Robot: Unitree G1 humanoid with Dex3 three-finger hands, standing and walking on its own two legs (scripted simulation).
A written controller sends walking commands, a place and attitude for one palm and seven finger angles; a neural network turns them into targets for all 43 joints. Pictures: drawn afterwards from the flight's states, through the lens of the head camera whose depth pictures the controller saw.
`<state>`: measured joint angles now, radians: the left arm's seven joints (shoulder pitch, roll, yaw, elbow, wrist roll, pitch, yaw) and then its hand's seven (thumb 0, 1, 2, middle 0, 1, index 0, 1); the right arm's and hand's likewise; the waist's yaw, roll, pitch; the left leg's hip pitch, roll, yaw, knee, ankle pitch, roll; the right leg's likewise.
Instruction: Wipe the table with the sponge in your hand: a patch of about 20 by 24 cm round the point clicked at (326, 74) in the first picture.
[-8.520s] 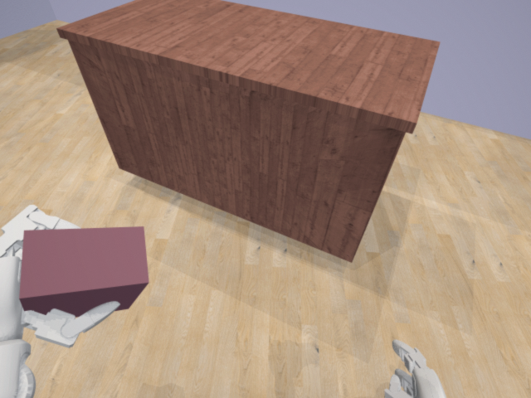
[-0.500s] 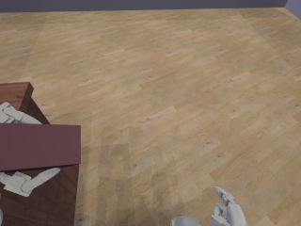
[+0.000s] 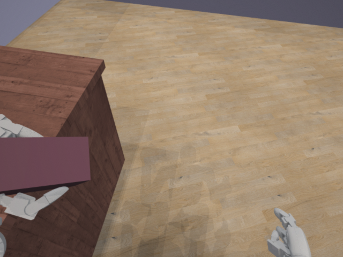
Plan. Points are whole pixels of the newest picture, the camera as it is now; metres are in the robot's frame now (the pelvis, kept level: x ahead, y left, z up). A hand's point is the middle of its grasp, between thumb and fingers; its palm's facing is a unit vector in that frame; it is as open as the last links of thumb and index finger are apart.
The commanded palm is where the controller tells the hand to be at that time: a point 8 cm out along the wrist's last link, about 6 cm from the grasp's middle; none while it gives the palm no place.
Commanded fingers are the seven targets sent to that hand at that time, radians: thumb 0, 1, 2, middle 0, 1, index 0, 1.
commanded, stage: turn to face it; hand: left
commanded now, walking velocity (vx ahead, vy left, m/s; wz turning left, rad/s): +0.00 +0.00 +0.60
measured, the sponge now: (55, 166) +0.23 +0.20 +0.17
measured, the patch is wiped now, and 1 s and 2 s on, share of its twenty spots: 0.00 0.00 0.00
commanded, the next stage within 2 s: take the last steps up to it in 1.48 s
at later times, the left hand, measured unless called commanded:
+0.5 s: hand out of the picture +0.08 +0.25 +0.16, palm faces +0.58 -0.66 -0.48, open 10.5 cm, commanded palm +0.01 +0.27 +0.18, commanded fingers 0.00 0.10 1.30 -1.20 -1.60 -1.20 -1.60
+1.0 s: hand out of the picture -0.08 +0.25 +0.18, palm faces +0.75 -0.47 -0.46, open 10.5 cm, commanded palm -0.15 +0.26 +0.18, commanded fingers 0.00 0.10 1.30 -1.20 -1.60 -1.20 -1.60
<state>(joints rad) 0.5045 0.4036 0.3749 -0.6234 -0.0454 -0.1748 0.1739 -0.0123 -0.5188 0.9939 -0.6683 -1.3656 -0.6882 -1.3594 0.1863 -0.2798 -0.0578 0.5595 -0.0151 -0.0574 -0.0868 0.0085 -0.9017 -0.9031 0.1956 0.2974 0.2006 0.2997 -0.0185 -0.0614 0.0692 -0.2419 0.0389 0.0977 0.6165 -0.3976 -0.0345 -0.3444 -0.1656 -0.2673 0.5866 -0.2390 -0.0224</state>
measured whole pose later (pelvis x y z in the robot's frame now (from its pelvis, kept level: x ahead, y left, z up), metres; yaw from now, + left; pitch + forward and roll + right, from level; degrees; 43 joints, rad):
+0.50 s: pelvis -0.06 -0.04 +0.01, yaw +18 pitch -2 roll +2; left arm 0.48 0.35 0.33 -0.45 -0.05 -0.13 0.13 -0.01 -0.52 0.99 -0.67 -1.37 -0.69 -1.36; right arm 0.15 -0.20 0.01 0.63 0.01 -0.06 -0.05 0.01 -0.90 -0.90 0.20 0.30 0.21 0.30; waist 0.00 0.04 0.11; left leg -0.50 -0.02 -0.01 1.21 -0.43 -0.07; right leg -0.25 -0.07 -0.17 0.53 -0.26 -0.06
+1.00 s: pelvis -0.12 -0.07 +0.00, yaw +35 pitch -1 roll -2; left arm 0.52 0.41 0.38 -0.58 -0.05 -0.19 0.12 -0.01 -0.52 0.99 -0.67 -1.36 -0.69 -1.36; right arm 0.24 -0.13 0.02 0.60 0.01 -0.13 -0.01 0.01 -0.90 -0.90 0.20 0.30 0.20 0.30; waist 0.00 0.02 0.08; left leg -0.28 0.03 -0.10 0.55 -0.26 -0.03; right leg -0.37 -0.02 -0.08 0.76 -0.44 0.09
